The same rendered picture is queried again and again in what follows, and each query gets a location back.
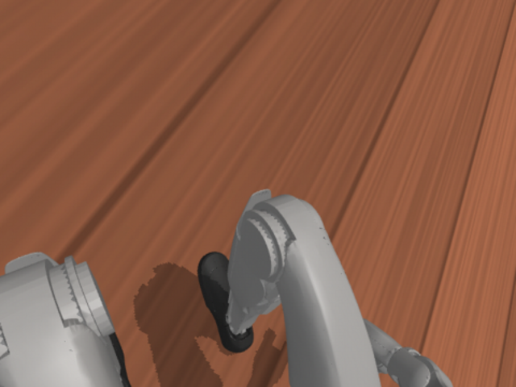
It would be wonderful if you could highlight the right robot foot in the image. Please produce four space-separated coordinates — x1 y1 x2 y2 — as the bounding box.
198 252 254 353

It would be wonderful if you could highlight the left robot foot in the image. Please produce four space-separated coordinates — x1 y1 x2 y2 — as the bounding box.
109 332 131 387

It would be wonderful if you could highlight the right robot arm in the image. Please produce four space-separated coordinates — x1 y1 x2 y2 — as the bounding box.
387 347 453 387

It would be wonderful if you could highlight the right robot hand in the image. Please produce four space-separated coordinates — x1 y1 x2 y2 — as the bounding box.
363 318 402 374

